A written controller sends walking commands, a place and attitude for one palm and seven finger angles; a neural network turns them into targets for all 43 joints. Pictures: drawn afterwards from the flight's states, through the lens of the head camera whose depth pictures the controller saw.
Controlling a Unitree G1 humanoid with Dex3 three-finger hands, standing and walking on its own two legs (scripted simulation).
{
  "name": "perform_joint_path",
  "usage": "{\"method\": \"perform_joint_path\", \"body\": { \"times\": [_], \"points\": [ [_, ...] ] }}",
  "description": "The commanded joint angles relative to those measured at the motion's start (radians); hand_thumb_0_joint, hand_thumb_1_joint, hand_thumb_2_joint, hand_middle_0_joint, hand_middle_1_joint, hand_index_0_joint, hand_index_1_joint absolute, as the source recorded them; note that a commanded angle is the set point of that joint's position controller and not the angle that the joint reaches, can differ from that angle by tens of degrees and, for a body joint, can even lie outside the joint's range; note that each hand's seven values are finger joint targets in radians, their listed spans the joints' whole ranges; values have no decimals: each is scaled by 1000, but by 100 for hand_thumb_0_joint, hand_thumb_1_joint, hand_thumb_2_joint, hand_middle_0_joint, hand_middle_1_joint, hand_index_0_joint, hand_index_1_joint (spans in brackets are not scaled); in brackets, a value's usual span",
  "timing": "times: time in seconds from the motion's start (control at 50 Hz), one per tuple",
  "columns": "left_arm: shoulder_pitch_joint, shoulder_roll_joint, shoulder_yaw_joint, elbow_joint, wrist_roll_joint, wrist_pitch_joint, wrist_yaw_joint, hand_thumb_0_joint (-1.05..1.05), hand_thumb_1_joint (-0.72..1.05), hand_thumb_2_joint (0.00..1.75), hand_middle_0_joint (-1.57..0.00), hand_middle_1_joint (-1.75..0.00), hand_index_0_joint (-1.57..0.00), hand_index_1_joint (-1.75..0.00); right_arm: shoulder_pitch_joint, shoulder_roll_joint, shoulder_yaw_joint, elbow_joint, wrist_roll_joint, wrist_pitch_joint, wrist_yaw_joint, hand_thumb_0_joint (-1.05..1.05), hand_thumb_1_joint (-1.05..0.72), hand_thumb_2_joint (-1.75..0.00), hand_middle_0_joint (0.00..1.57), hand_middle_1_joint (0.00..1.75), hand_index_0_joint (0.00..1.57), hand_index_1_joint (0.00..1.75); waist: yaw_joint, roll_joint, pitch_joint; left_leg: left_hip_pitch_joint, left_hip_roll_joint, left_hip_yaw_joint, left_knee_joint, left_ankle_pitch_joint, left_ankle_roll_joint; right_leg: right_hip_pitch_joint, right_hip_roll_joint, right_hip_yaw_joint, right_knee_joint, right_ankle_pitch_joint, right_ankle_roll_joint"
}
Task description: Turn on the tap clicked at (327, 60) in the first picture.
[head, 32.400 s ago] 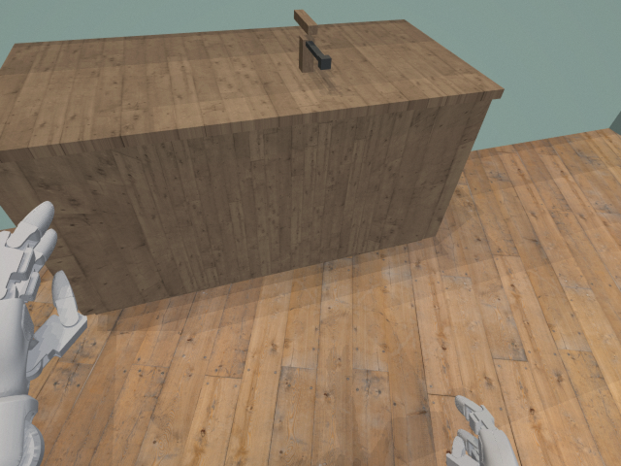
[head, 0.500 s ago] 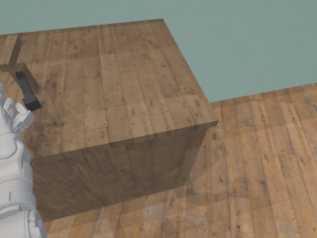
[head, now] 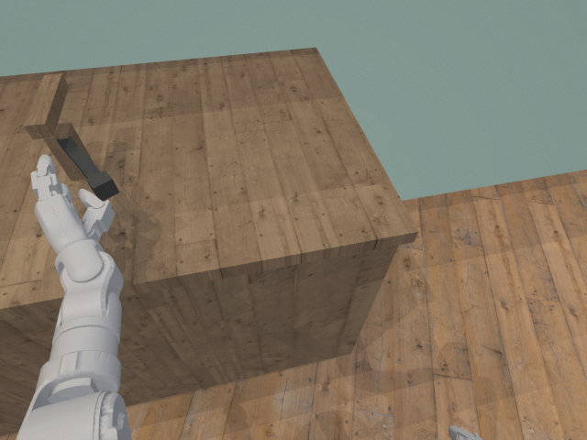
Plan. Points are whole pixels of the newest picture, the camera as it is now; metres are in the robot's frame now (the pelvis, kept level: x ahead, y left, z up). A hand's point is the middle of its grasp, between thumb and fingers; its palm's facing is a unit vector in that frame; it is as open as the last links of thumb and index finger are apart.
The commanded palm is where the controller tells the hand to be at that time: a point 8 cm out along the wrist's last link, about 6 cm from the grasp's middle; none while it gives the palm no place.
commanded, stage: push the lever round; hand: left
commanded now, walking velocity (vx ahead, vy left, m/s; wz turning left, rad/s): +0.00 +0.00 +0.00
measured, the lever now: (103, 186) +0.44 +0.29 +0.10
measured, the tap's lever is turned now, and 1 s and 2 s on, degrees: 31 60 79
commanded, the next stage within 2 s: lift the hand up off the lever in 1.62 s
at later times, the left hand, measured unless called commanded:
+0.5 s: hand (141, 190) +0.44 +0.24 +0.09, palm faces +0.73 -0.68 -0.07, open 7.6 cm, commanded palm +0.39 +0.26 +0.09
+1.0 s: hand (161, 173) +0.47 +0.22 +0.09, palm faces +0.78 -0.62 -0.07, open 7.6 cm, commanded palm +0.42 +0.24 +0.09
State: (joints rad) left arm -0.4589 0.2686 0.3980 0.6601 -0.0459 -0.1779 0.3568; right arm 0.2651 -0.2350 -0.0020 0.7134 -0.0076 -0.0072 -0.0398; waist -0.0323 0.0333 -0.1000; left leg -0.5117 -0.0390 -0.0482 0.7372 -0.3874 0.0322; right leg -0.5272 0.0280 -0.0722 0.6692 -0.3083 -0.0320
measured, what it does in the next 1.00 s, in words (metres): stands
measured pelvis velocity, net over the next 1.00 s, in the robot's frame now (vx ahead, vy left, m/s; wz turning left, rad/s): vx -0.01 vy -0.02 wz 0.00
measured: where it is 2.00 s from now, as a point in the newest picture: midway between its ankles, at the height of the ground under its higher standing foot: outside the picture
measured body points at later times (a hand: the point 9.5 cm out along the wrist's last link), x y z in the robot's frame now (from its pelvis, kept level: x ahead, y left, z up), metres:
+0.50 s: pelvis -0.01 -0.01 +0.00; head +0.04 -0.01 +0.44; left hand +0.39 +0.27 +0.10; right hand +0.05 -0.28 -0.13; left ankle -0.02 +0.09 -0.72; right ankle +0.01 -0.10 -0.72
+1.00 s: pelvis -0.01 -0.02 -0.01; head +0.06 -0.01 +0.44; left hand +0.43 +0.25 +0.10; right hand +0.03 -0.28 -0.14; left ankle -0.02 +0.09 -0.72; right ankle +0.01 -0.10 -0.72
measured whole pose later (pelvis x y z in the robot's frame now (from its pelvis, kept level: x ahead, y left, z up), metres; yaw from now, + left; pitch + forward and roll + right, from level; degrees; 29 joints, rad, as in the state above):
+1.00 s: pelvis -0.01 -0.02 -0.01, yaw +0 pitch +15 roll -1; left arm -0.85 0.26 0.49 1.06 0.10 -0.22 0.74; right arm 0.31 -0.23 -0.03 0.77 -0.09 0.01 0.02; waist -0.12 0.03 -0.13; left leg -0.66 -0.03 -0.06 0.80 -0.39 0.01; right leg -0.68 0.04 -0.09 0.74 -0.32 -0.06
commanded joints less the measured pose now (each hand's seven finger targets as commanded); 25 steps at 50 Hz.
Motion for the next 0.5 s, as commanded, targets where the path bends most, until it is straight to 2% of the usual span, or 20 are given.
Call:
{"method": "perform_joint_path", "body": {
  "times": [0.0, 0.02, 0.04, 0.1, 0.16, 0.18, 0.2, 0.24, 0.26, 0.28, 0.3, 0.34, 0.36, 0.38, 0.4, 0.42, 0.44, 0.46, 0.48],
  "points": [
    [-457, 223, -1, -187, 34, -65, 49, 0, 90, 90, -15, -15, -15, -15, 25, -157, -50, -83, -5, -25, -16, 0, -90, -90, 20, 30, 20, 30, -33, 17, -266, 88, 28, -40, -99, 310, -54, 144, -1, 33, -48, 206, -3],
    [-463, 217, -4, -181, 38, -67, 59, 0, 90, 90, -15, -15, -15, -15, 23, -156, -52, -83, -7, -24, -15, 0, -90, -90, 20, 30, 20, 30, -34, 12, -287, 89, 27, -39, -93, 318, -54, 148, -1, 33, -44, 213, -3],
    [-486, 187, -28, -177, 40, -69, 67, 0, 90, 90, -15, -15, -15, -15, 21, -152, -52, -81, -8, -25, -13, 0, -90, -90, 20, 30, 20, 30, -38, 35, -292, 98, 25, -34, -86, 323, -55, 139, -2, 35, -42, 220, -3],
    [-500, 194, -16, -164, 62, -75, 102, 0, 90, 90, -15, -15, -15, -15, 30, -151, -54, -74, -15, -21, -7, 0, -90, -90, 20, 30, 20, 30, -30, 66, -326, 113, 26, -40, -79, 346, -61, 131, -1, 33, -31, 217, -5],
    [-520, 163, -36, -128, 74, -73, 133, 0, 90, 90, -15, -15, -15, -15, 33, -149, -55, -71, -20, -20, 0, 0, -90, -90, 20, 30, 20, 30, -37, 30, -317, 86, 25, -34, -72, 343, -57, 135, -1, 32, -32, 232, -3],
    [-513, 209, 7, -119, 83, -73, 146, 0, 90, 90, -15, -15, -15, -15, 40, -154, -57, -65, -22, -15, -2, 0, -90, -90, 20, 30, 20, 30, -28, 40, -323, 82, 26, -40, -72, 348, -58, 140, 1, 32, -28, 228, -5],
    [-535, 175, -25, -120, 86, -73, 153, 0, 90, 90, -15, -15, -15, -15, 39, -151, -56, -69, -23, -12, 1, 0, -90, -90, 20, 30, 20, 30, -38, 32, -330, 85, 26, -38, -72, 351, -57, 140, -1, 32, -27, 234, -3],
    [-557, 157, -33, -89, 93, -69, 173, 0, 90, 90, -15, -15, -15, -15, 41, -149, -58, -63, -25, -13, 4, 0, -90, -90, 20, 30, 20, 30, -45, 24, -312, 63, 23, -30, -69, 322, -50, 135, -2, 34, -32, 225, -1],
    [-562, 159, -28, -60, 94, -64, 181, 0, 90, 90, -15, -15, -15, -15, 44, -151, -57, -60, -26, -13, 4, 0, -90, -90, 20, 30, 20, 30, -51, 2, -298, 45, 22, -27, -69, 296, -44, 133, -2, 35, -37, 215, 1],
    [-562, 205, 15, -41, 100, -64, 193, 0, 90, 90, -15, -15, -15, -15, 48, -155, -58, -53, -29, -8, 1, 0, -90, -90, 20, 30, 20, 30, -44, 0, -287, 27, 20, -27, -71, 275, -38, 139, -2, 38, -41, 204, 1],
    [-595, 188, -9, -58, 106, -68, 198, 0, 90, 90, -15, -15, -15, -15, 48, -152, -57, -61, -28, -6, 4, 0, -90, -90, 20, 30, 20, 30, -53, -6, -304, 26, 19, -27, -72, 276, -37, 148, -5, 40, -37, 211, 2],
    [-585, 188, 6, -48, 109, -73, 215, 0, 90, 90, -15, -15, -15, -15, 57, -150, -63, -58, -33, -9, 7, 0, -90, -90, 20, 30, 20, 30, -46, -9, -339, 31, 16, -13, -63, 296, -30, 171, -5, 45, -37, 245, 4],
    [-584, 193, 11, -55, 111, -76, 223, 0, 90, 90, -15, -15, -15, -15, 58, -150, -63, -60, -34, -8, 10, 0, -90, -90, 20, 30, 20, 30, -42, 6, -346, 28, 14, -9, -60, 302, -29, 181, -6, 48, -36, 260, 4],
    [-571, 231, 45, -50, 119, -77, 230, 0, 90, 90, -15, -15, -15, -15, 64, -152, -65, -53, -37, -3, 9, 0, -90, -90, 20, 30, 20, 30, -31, 40, -354, 32, 15, -12, -60, 318, -34, 184, -5, 49, -30, 266, 0],
    [-587, 203, 17, -71, 121, -83, 234, 0, 90, 90, -15, -15, -15, -15, 66, -147, -64, -57, -36, 0, 12, 0, -90, -90, 20, 30, 20, 30, -40, 34, -365, 40, 16, -10, -58, 332, -33, 191, -7, 49, -28, 282, 2],
    [-570, 177, 5, -55, 122, -81, 239, 0, 90, 90, -15, -15, -15, -15, 67, -145, -67, -57, -37, -2, 17, 0, -90, -90, 20, 30, 20, 30, -38, 39, -360, 43, 16, -6, -56, 339, -32, 184, -5, 47, -28, 287, 2],
    [-571, 189, 16, -53, 126, -82, 247, 0, 90, 90, -15, -15, -15, -15, 69, -147, -67, -55, -38, -3, 18, 0, -90, -90, 20, 30, 20, 30, -41, 24, -358, 33, 17, -4, -54, 334, -29, 190, -5, 48, -30, 290, 3],
    [-575, 176, 6, -35, 126, -78, 251, 0, 90, 90, -15, -15, -15, -15, 68, -146, -67, -55, -38, -3, 19, 0, -90, -90, 20, 30, 20, 30, -47, 6, -337, 16, 17, -4, -56, 312, -24, 185, -5, 49, -34, 278, 5],
    [-591, 208, 35, -34, 129, -79, 259, 0, 90, 90, -15, -15, -15, -15, 68, -151, -68, -48, -40, -1, 17, 0, -90, -90, 20, 30, 20, 30, -46, 35, -327, 13, 16, -4, -58, 296, -22, 179, -6, 53, -38, 266, 5]
  ]
}}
